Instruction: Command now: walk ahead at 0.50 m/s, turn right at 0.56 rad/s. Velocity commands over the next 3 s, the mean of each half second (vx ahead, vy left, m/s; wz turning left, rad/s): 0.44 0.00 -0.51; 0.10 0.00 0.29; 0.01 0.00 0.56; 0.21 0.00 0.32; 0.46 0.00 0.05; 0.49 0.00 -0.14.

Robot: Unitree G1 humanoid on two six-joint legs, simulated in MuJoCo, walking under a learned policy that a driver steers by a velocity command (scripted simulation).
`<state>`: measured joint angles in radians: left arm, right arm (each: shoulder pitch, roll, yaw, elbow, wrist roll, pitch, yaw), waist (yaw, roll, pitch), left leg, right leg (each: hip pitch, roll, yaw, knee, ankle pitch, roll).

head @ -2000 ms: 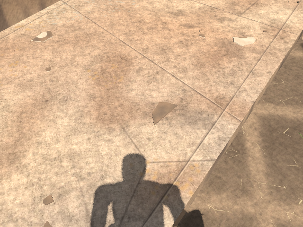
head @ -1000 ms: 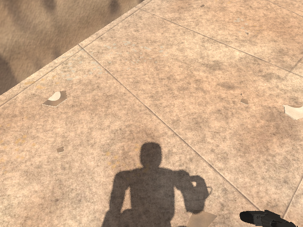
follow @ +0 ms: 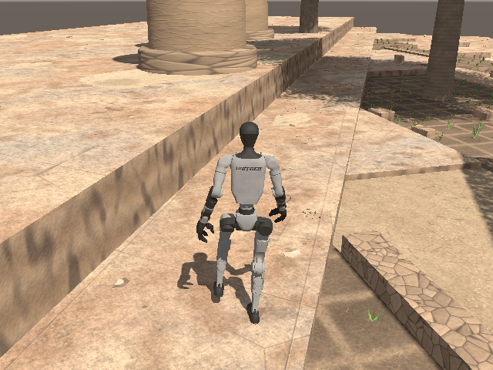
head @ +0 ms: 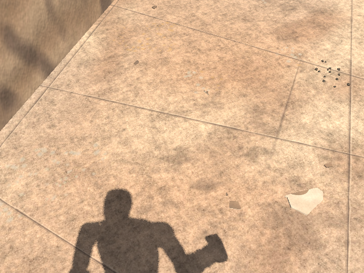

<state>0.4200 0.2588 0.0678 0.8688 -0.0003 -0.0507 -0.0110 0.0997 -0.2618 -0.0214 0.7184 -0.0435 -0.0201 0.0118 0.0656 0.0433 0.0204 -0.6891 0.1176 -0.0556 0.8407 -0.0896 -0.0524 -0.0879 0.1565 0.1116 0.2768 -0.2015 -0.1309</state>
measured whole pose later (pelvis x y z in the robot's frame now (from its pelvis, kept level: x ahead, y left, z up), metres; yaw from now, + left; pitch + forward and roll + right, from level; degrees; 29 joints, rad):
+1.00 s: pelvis +0.29 +0.02 -0.01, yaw -2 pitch -1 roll -1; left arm 0.18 0.25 0.04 0.76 0.03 0.01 0.04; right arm 0.24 -0.27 -0.06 0.75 -0.01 0.08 0.03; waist 0.00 0.00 0.04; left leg -0.34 0.02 0.05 0.77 -0.42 0.02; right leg -0.33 -0.07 -0.18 0.50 -0.16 -0.03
